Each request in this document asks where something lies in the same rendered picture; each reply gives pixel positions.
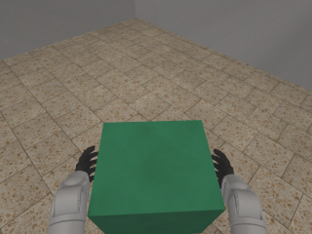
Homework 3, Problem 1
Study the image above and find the left robot hand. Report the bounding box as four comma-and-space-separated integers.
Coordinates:
75, 145, 98, 182

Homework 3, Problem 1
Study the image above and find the left robot forearm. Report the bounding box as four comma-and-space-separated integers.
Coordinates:
48, 171, 90, 234

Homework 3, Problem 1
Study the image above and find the carton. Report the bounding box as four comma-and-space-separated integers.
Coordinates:
87, 120, 226, 234

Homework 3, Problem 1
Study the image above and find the right robot forearm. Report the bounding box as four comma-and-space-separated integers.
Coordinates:
220, 174, 267, 234

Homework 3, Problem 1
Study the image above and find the right robot hand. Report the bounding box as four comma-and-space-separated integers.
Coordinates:
211, 149, 234, 189

